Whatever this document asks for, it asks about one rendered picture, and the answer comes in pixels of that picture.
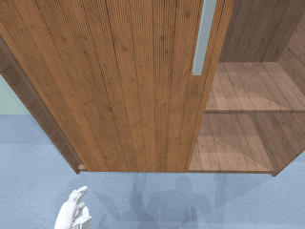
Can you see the left robot hand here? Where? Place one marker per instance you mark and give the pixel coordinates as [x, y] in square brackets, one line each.
[68, 214]

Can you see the handle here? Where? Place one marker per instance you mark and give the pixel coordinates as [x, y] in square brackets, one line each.
[206, 20]

